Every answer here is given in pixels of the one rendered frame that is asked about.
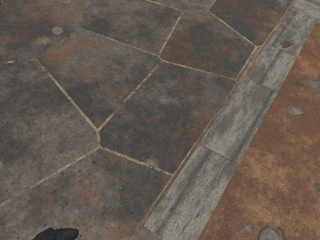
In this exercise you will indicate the robot left hand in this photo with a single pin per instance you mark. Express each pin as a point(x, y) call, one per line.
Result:
point(58, 234)

